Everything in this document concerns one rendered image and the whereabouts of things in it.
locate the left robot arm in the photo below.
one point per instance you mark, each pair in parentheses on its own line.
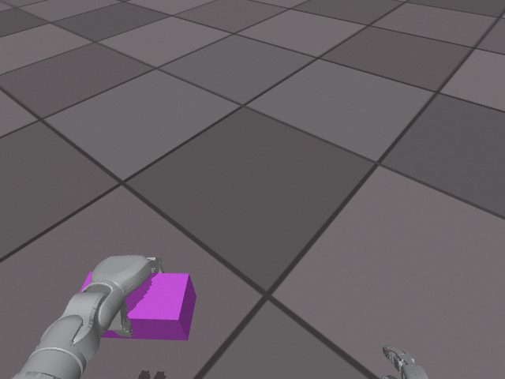
(72,340)

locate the left robot hand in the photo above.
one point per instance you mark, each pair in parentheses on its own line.
(128,272)

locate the right robot hand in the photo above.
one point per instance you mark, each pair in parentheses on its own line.
(404,364)

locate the carton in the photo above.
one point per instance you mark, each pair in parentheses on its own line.
(160,309)

